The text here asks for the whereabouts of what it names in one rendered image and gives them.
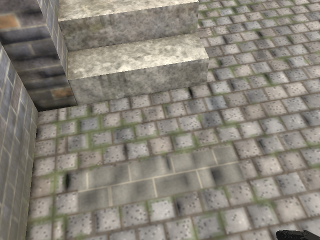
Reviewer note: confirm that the right robot hand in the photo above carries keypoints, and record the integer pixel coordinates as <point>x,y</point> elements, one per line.
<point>296,235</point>

